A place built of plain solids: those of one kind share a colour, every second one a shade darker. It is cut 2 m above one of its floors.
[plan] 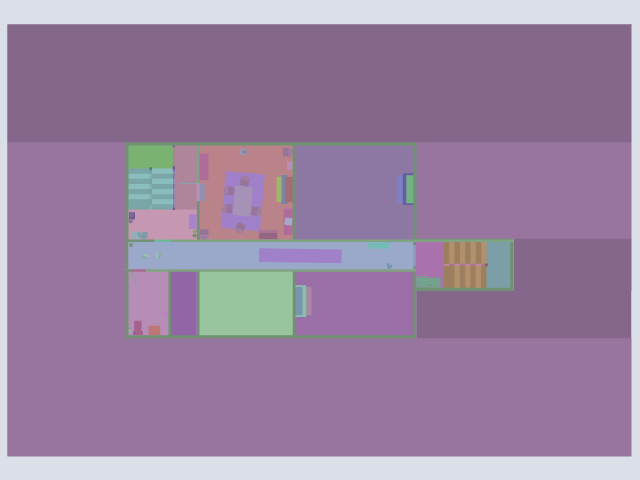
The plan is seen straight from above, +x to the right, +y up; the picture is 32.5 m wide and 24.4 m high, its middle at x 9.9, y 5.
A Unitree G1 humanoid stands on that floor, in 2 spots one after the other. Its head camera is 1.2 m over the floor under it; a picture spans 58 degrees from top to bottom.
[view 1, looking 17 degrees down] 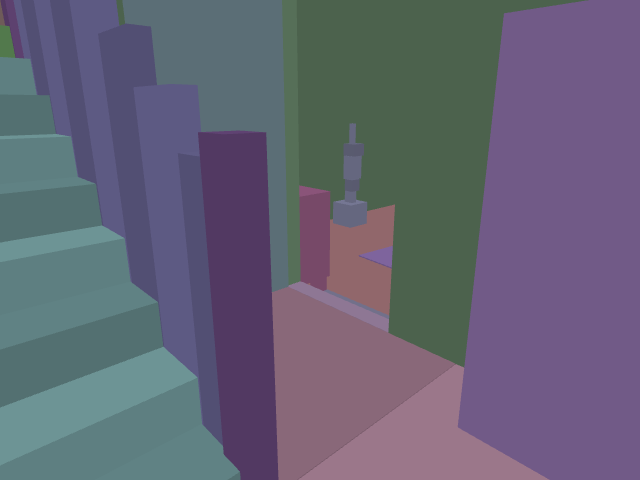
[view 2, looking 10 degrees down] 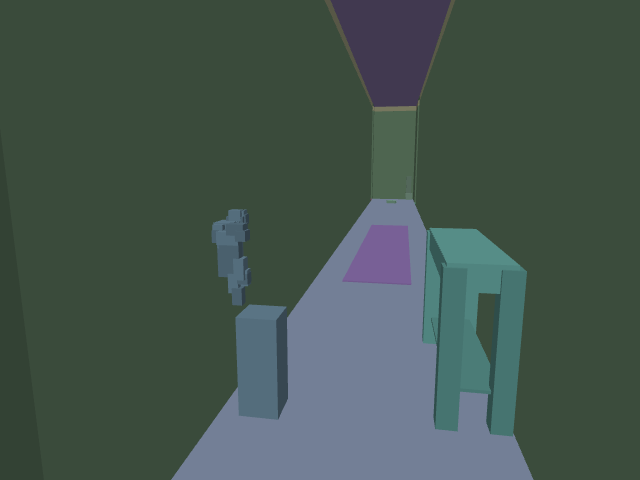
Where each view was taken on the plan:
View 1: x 1.89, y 5.65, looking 47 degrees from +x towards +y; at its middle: sideboard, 3.42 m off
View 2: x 15.30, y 4.34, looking -170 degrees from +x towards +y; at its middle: wall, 4.83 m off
